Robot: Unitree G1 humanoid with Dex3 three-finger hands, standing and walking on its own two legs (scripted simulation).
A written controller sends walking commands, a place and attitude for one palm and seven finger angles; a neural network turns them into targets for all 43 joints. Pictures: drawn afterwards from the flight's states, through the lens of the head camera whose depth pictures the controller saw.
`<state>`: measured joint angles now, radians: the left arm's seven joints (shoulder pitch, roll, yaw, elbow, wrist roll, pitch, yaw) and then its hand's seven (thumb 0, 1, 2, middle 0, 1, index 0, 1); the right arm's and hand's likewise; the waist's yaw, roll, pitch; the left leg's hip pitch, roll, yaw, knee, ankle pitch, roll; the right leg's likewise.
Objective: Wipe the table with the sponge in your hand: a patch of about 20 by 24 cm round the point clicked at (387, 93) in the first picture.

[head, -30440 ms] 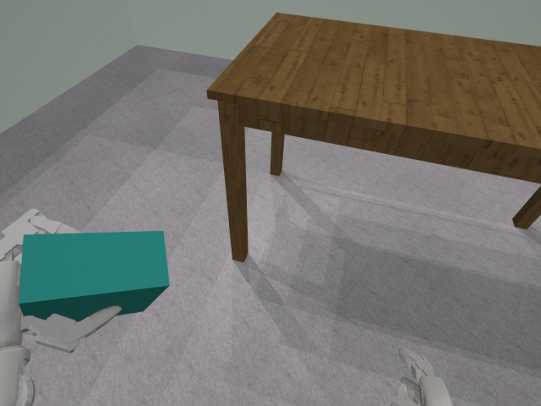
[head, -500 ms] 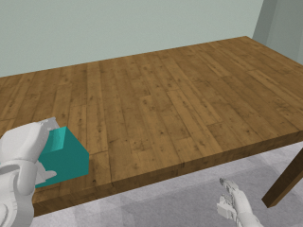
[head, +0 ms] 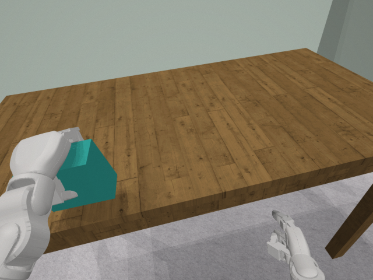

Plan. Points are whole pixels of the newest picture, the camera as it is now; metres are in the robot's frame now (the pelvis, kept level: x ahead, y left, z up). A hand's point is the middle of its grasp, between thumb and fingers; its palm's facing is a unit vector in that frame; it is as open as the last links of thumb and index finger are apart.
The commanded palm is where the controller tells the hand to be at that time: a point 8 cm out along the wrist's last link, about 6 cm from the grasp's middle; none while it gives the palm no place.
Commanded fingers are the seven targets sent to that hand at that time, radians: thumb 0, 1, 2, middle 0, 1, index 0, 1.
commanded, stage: lift the sponge slowly off the table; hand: left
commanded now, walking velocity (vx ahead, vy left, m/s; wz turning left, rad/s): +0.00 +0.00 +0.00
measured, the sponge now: (76, 182) +0.23 +0.29 +0.12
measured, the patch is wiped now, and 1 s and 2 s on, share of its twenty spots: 1.00 1.00 1.00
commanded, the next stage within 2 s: bring the sponge back beside the body in 1.02 s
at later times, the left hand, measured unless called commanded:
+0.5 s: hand (64, 149) +0.24 +0.28 +0.21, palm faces +0.22 -0.07 -0.97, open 10.2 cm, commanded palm +0.19 +0.29 +0.28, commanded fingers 0.00 0.10 1.30 -1.20 -1.60 -1.20 -1.60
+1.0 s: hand (50, 134) +0.24 +0.29 +0.25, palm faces +0.32 -0.09 -0.94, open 10.2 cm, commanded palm +0.18 +0.29 +0.31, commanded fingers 0.00 0.10 1.30 -1.20 -1.60 -1.20 -1.60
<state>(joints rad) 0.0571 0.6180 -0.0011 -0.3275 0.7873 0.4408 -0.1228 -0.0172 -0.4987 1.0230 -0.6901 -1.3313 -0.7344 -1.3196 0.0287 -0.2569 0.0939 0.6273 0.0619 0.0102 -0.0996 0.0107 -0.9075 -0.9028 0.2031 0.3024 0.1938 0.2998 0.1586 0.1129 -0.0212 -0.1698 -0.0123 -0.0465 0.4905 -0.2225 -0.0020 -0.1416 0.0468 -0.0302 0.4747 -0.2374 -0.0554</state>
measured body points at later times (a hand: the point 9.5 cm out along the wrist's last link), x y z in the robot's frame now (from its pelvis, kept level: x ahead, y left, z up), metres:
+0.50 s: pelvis -0.01 +0.00 +0.00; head -0.04 -0.05 +0.44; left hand +0.23 +0.28 +0.26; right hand +0.25 -0.19 -0.06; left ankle +0.03 +0.12 -0.74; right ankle +0.02 -0.09 -0.74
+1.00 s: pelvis -0.01 +0.00 +0.00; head -0.05 -0.04 +0.45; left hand +0.22 +0.29 +0.30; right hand +0.26 -0.17 -0.05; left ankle +0.03 +0.12 -0.74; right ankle +0.02 -0.09 -0.74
